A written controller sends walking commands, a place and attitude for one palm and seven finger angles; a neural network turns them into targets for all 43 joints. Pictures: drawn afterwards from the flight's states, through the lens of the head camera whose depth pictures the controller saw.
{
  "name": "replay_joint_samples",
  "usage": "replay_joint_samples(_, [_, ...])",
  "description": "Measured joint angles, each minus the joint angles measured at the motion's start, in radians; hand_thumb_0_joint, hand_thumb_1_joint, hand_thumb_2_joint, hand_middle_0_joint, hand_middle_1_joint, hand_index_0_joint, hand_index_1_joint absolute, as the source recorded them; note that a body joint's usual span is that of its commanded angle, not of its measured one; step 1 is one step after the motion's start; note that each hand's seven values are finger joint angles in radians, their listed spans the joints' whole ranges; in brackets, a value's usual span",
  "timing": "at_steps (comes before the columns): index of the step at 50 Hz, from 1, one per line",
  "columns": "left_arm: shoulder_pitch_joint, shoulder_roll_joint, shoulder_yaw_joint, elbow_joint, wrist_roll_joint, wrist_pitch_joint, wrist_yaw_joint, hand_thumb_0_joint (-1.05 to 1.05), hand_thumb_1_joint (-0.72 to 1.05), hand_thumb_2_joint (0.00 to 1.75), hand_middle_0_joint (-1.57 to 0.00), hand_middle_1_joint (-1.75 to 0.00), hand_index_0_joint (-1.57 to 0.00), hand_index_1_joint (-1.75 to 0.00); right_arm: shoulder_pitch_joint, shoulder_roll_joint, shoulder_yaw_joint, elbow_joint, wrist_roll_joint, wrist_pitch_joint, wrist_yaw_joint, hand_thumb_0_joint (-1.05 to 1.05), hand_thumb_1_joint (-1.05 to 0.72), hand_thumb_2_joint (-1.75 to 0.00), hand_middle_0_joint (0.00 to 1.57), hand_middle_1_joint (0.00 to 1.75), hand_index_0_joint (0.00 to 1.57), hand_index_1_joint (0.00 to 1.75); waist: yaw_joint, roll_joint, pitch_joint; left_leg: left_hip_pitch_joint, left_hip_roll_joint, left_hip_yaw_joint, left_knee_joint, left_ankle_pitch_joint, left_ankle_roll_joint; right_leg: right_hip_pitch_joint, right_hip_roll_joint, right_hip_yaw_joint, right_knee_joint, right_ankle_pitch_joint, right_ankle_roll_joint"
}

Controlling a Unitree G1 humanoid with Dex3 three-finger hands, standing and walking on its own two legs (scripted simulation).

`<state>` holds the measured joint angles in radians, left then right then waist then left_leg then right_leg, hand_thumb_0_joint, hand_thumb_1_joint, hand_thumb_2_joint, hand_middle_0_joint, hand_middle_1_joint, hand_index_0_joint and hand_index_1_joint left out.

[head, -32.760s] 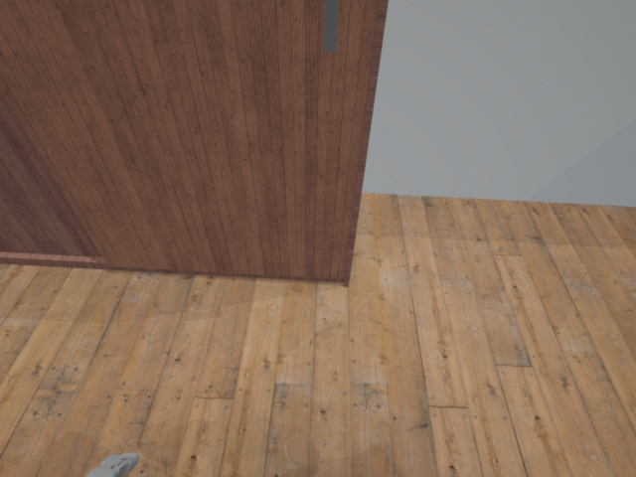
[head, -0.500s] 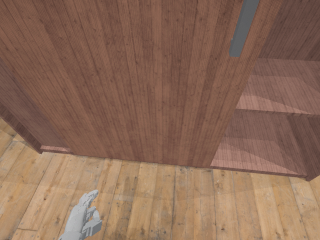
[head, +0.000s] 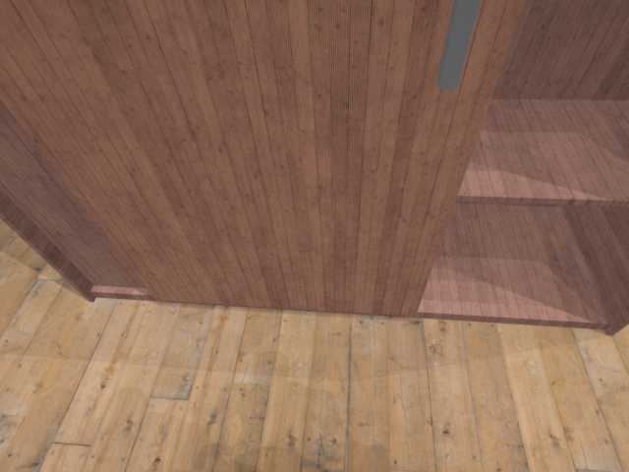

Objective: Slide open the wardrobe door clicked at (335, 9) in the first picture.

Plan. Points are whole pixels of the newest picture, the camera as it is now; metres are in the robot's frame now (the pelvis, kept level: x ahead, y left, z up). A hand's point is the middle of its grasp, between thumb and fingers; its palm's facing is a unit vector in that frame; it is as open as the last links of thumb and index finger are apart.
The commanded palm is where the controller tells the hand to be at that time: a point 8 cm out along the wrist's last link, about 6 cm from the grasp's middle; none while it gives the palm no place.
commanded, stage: let the arm hang, fingers relaxed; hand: right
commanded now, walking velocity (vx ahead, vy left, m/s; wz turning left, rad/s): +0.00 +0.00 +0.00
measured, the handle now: out of the picture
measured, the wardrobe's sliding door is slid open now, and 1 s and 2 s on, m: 0.63 0.63 0.63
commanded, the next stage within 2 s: look to check the result in 0.68 s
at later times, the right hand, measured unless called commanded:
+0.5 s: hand out of the picture +0.04 -0.19 -0.17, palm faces -0.02 +0.98 -0.20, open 7.4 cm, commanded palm none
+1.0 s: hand out of the picture +0.03 -0.18 -0.17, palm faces -0.01 +0.98 -0.21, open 7.3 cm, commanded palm none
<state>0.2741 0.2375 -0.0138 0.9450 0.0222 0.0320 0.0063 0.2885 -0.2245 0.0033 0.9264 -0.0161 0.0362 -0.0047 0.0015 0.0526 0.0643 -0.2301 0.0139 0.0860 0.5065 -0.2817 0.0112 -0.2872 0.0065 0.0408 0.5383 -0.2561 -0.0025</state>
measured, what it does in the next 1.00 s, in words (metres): stands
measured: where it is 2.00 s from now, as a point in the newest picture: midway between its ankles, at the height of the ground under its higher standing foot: outside the picture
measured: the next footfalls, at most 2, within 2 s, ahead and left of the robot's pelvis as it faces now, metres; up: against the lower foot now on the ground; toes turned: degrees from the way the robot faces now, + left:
none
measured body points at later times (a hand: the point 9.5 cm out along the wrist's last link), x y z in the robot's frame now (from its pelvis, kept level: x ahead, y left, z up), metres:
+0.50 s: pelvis +0.01 -0.01 +0.01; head +0.02 -0.01 +0.46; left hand +0.02 +0.22 -0.15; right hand +0.04 -0.24 -0.15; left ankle -0.01 +0.11 -0.74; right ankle +0.02 -0.12 -0.74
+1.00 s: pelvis +0.03 +0.00 +0.01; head +0.05 +0.00 +0.46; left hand +0.04 +0.23 -0.15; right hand +0.03 -0.23 -0.15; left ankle -0.01 +0.11 -0.74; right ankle +0.02 -0.12 -0.74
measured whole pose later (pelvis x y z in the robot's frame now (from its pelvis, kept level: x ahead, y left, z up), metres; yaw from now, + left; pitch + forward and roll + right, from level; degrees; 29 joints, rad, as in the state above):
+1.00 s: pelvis +0.03 +0.00 +0.01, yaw +1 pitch -1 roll +0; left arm 0.23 0.17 0.00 1.11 0.01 0.00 0.03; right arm 0.25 -0.17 0.00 1.14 -0.01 -0.01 -0.02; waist 0.00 -0.01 0.05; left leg -0.13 0.02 0.05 0.39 -0.26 0.00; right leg -0.16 0.01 0.01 0.40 -0.23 -0.01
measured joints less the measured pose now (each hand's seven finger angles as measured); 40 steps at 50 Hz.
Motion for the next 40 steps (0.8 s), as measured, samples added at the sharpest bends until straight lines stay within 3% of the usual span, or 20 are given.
replay_joint_samples(13, [0.024, -0.057, 0.002, 0.097, -0.007, -0.014, 0.006, 0.01, 0.9, 0.9, -0.2, -0.3, -0.2, -0.3, 0.009, -0.007, -0.009, 0.167, 0.003, -0.025, -0.008, 0.01, -0.92, -0.9, 0.2, 0.3, 0.2, 0.3, -0.004, -0.086, -0.024, 0.03, 0.01, -0.024, -0.071, 0.04, -0.014, 0.043, 0.01, -0.025, -0.082, 0.038, -0.014])
replay_joint_samples(26, [-0.013, -0.069, 0.003, 0.151, -0.008, -0.033, 0.017, 0.01, 0.91, 0.9, -0.2, -0.3, -0.2, -0.3, -0.062, 0.058, 0.002, 0.179, 0.004, -0.047, -0.018, 0.01, -0.91, -0.9, 0.2, 0.3, 0.2, 0.3, 0.002, -0.057, -0.037, 0.065, 0.015, -0.039, -0.079, 0.028, -0.019, 0.095, 0.015, -0.04, -0.116, 0.034, -0.015])
replay_joint_samples(40, [-0.024, -0.074, 0.007, 0.166, -0.009, -0.036, 0.023, 0.01, 0.91, 0.9, -0.2, -0.3, -0.2, -0.3, -0.05, 0.057, -0.007, 0.198, 0.005, -0.048, -0.018, 0.01, -0.92, -0.9, 0.2, 0.3, 0.2, 0.3, 0.0, -0.055, -0.017, 0.091, 0.01, -0.031, -0.104, 0.025, -0.015, 0.113, 0.01, -0.032, -0.129, 0.028, -0.01])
